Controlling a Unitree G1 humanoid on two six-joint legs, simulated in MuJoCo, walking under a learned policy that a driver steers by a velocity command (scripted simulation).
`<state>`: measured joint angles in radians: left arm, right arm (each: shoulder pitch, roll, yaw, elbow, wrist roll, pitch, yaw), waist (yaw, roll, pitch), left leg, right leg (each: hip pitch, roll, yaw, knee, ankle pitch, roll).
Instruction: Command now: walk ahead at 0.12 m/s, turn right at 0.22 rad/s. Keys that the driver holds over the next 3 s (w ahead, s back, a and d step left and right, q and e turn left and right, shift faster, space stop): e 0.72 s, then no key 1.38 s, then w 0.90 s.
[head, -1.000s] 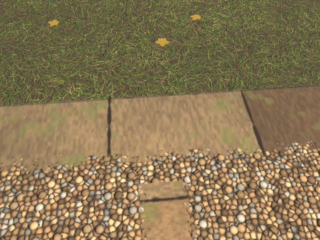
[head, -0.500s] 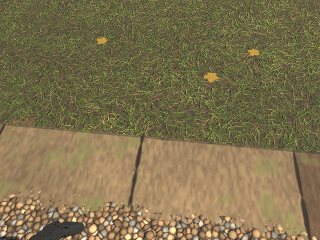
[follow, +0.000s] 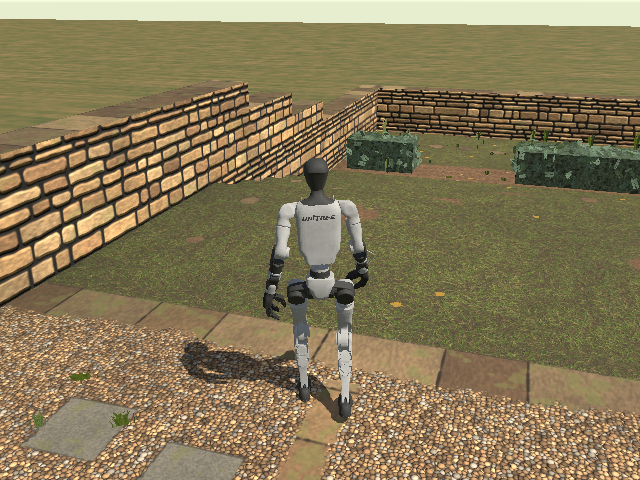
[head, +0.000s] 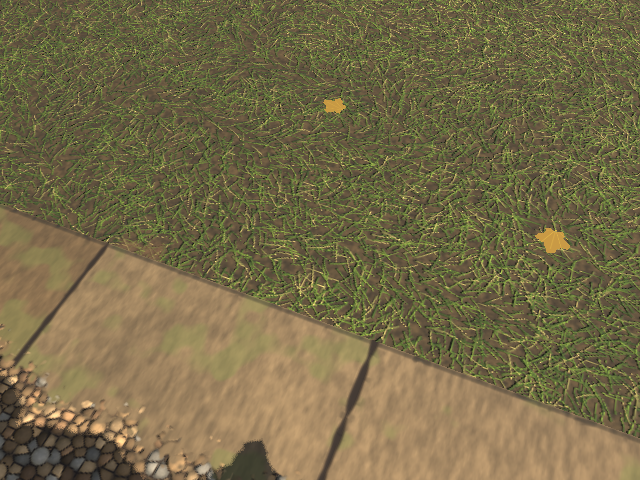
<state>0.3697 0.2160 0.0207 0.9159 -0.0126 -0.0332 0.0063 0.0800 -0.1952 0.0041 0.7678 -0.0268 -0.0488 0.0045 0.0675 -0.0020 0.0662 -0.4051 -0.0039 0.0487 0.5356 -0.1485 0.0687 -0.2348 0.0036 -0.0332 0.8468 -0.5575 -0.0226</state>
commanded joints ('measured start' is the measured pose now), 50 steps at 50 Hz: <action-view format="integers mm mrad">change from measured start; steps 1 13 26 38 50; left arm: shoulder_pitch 20 -83 -135 -113 -97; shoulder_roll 124 86 184 229 153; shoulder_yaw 40 48 77 98 69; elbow -54 -137 -212 -223 -153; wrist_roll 21 36 15 34 32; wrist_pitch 27 103 61 71 86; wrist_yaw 8 -27 -3 -9 -13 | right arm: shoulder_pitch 149 93 126 94 55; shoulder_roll -154 -176 -155 -153 -159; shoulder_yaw -46 -73 -88 -69 -49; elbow -10 5 -1 -63 -65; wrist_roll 22 -5 -2 25 9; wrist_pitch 15 45 82 76 42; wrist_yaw -33 -43 -21 -41 -39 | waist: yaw -79 -61 -81 -37 -35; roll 101 141 -74 -124 146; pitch -179 -127 -113 -128 -67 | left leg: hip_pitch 356 118 -186 -5 247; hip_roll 335 320 10 -38 179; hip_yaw -244 -53 -71 -86 -228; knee -180 -261 544 196 -245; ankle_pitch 633 -22 -193 -276 285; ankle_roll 180 153 -99 -83 116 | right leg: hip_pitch -255 -99 107 90 -161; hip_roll -22 -36 -178 -164 106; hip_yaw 62 -31 309 482 166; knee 259 -29 -533 -478 90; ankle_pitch -8 143 679 674 133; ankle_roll -1 4 -200 -212 52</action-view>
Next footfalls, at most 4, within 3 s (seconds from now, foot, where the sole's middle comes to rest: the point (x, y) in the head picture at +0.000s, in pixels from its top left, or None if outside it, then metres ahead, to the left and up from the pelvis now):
0.36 right None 0.03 -0.11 -0.77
0.86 left None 0.08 0.07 -0.77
1.18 right None -0.05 -0.10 -0.77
2.84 right None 0.36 -0.24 -0.77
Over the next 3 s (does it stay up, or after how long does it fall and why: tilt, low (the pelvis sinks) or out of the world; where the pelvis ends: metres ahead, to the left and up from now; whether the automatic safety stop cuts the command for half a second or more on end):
stays up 0.32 -0.17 0.00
